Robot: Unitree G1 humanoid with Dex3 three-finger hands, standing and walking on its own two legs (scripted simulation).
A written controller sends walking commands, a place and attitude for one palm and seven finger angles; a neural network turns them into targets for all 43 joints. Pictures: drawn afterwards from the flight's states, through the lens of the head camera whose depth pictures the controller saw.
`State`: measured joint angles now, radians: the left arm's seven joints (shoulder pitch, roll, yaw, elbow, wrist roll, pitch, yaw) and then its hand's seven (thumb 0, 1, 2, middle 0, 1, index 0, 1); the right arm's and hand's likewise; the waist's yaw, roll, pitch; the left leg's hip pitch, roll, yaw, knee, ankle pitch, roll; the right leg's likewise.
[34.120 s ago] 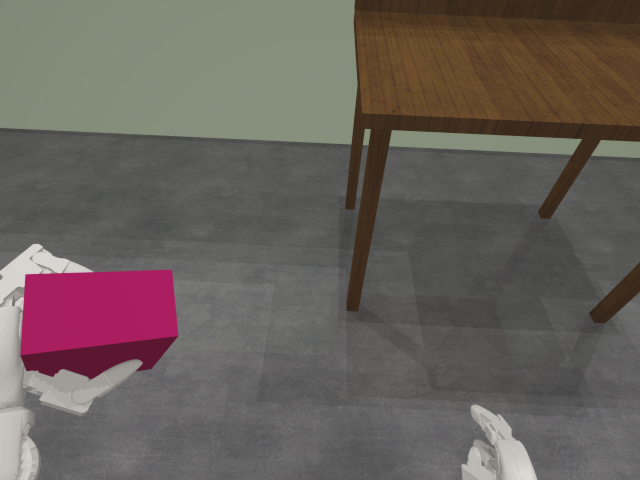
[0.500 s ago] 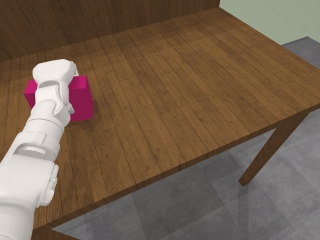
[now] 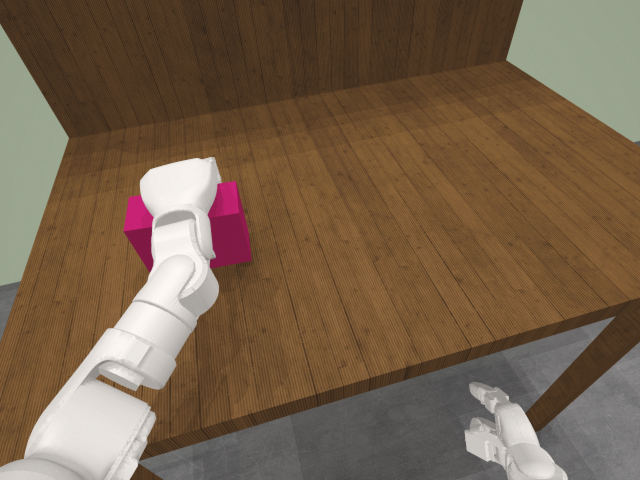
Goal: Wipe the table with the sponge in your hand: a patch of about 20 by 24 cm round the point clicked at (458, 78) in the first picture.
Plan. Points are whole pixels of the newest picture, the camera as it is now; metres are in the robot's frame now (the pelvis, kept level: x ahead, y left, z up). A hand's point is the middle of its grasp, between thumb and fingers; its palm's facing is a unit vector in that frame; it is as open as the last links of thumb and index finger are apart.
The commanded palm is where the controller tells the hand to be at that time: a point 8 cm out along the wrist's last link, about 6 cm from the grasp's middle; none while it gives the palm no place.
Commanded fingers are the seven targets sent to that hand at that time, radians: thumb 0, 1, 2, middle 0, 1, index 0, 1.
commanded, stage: wipe back along the third lane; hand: left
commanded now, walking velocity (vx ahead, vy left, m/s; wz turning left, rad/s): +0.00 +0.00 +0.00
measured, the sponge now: (197, 239) +0.39 +0.24 +0.09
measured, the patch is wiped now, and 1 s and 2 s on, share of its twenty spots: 0.95 0.95 0.95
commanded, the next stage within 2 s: slide back across to the middle lane in 1.60 s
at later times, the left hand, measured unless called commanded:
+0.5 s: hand (199, 233) +0.36 +0.21 +0.14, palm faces +0.15 -0.08 -0.98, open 10.4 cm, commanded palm +0.30 +0.18 +0.16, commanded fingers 0.00 0.10 1.30 -1.20 -1.60 -1.20 -1.60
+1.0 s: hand (205, 258) +0.32 +0.19 +0.14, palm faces +0.25 -0.20 -0.95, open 10.2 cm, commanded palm +0.25 +0.16 +0.15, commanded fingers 0.00 0.10 1.30 -1.20 -1.60 -1.20 -1.60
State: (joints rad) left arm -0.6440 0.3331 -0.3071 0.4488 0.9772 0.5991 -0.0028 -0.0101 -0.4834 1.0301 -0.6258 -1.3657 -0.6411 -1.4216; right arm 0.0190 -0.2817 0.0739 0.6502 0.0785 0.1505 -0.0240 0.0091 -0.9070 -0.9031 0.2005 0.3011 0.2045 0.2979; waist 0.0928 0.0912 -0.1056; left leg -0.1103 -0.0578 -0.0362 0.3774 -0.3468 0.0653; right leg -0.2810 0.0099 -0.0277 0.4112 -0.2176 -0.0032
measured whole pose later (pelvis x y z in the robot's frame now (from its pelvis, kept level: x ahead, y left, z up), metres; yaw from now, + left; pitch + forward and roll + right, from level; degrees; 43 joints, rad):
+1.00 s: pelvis +0.01 +0.02 -0.01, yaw -2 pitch +3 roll -3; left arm -0.21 0.30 -0.38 -0.23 1.00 0.68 0.06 0.01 -0.47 1.04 -0.56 -1.38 -0.69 -1.32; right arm 0.01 -0.27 0.09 0.63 0.08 0.24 0.08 0.01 -0.91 -0.90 0.20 0.30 0.20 0.30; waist 0.14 0.12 -0.07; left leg -0.07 -0.05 0.02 0.45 -0.42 0.10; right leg -0.26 0.02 0.03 0.49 -0.27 0.01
